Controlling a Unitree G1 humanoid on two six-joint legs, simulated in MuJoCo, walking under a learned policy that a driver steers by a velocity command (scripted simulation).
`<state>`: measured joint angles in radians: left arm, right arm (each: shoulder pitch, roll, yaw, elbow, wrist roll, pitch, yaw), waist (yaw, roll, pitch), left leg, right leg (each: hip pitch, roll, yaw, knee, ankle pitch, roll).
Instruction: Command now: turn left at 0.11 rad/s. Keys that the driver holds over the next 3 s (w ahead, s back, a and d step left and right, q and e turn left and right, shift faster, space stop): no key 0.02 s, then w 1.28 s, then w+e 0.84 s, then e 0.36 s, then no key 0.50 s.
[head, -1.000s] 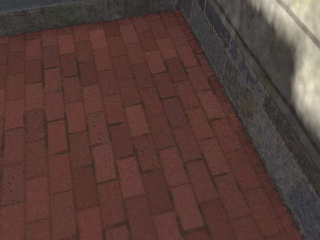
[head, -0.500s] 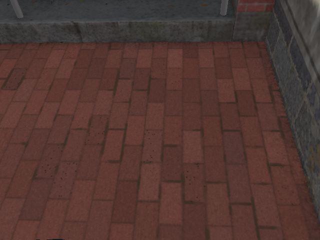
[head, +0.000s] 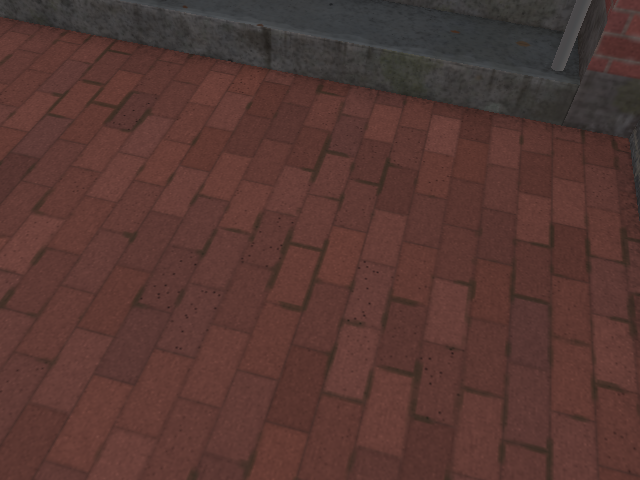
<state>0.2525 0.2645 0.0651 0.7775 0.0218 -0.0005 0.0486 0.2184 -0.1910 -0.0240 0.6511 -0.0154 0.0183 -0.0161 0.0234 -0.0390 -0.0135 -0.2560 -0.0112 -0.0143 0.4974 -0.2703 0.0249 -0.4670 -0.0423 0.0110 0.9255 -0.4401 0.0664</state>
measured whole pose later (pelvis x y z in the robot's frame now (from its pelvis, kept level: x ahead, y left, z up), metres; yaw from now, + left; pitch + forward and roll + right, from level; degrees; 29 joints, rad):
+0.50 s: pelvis +0.08 -0.02 +0.01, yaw -1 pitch +2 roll +0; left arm 0.47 0.20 0.02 0.92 0.00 -0.09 0.00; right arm 0.16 -0.27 -0.09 0.70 0.02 -0.05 0.01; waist 0.07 0.04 0.00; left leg -0.66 0.09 0.00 0.87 -0.08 0.00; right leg 0.03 0.01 -0.02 0.22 -0.28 -0.03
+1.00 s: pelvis +0.34 +0.04 +0.01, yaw -1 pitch +1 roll +2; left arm 0.14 0.29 0.06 0.78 0.00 -0.07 0.01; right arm 0.38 -0.23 -0.06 0.84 0.00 -0.09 0.02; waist -0.05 -0.05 0.00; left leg -0.09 -0.09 0.06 0.24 -0.17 0.08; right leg -0.73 -0.15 0.06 0.98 -0.05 0.00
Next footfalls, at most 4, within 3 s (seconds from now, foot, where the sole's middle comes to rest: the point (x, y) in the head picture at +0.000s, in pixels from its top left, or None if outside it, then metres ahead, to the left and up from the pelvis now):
0.24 right None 0.02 -0.13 -0.78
0.68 left None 0.36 0.12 -0.78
1.26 right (374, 405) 0.68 -0.11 -0.78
1.78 left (291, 300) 0.96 0.09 -0.78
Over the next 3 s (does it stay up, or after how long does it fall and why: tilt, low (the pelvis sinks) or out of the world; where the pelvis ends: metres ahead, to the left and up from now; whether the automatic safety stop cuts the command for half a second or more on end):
stays up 1.14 -0.15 -0.01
